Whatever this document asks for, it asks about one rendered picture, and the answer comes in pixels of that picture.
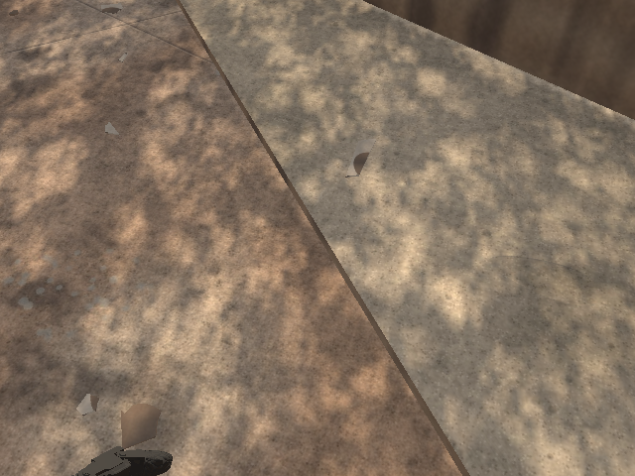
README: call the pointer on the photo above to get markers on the robot left hand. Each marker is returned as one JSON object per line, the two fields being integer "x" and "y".
{"x": 117, "y": 462}

